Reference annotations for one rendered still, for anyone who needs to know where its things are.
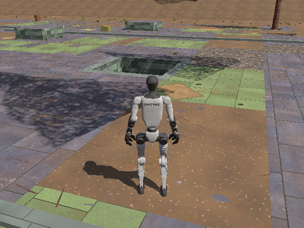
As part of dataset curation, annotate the robot left forearm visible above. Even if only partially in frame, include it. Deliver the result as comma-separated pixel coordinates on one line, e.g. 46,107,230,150
126,115,135,136

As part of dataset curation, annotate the right robot upper arm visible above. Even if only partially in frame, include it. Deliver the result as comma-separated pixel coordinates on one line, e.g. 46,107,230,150
162,96,174,122

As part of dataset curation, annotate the left robot upper arm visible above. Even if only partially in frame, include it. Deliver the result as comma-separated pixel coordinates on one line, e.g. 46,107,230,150
130,96,142,122

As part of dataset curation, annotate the robot left hand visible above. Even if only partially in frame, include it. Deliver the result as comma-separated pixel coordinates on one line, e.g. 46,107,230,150
125,135,136,146

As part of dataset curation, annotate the robot right forearm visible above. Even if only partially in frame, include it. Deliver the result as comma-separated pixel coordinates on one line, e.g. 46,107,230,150
170,116,179,135

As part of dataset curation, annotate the humanoid robot torso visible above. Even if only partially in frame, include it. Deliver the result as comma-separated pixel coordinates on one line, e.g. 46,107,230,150
141,96,163,143

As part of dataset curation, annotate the left robot shin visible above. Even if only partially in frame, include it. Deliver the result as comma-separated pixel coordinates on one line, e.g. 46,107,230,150
138,157,144,188

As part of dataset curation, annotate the robot right hand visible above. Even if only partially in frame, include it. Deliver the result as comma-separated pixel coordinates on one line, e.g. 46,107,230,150
169,133,180,144

